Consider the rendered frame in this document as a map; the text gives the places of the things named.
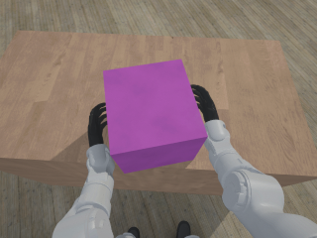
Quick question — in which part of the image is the robot left foot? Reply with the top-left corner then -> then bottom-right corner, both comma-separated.
128,227 -> 140,238

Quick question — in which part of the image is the left robot hand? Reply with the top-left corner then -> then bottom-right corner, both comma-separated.
87,102 -> 108,147

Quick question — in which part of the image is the robot foot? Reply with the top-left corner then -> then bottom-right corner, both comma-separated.
128,227 -> 140,238
176,220 -> 191,238

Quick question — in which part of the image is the robot left upper arm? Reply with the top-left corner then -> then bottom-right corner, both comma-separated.
53,207 -> 114,238

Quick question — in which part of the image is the robot right foot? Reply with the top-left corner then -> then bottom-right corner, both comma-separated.
176,220 -> 191,238

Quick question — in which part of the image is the right robot hand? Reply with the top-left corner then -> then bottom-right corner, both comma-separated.
190,84 -> 220,123

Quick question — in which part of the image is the carton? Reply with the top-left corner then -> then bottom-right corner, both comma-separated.
103,59 -> 208,174

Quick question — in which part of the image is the robot right upper arm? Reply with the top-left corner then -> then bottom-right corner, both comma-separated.
222,170 -> 317,238

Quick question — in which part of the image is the robot left forearm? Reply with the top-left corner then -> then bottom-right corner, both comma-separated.
52,144 -> 115,238

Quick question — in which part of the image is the pedestal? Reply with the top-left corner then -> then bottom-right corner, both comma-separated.
0,30 -> 317,196

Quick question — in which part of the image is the robot right forearm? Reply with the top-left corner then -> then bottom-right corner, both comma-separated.
204,119 -> 284,204

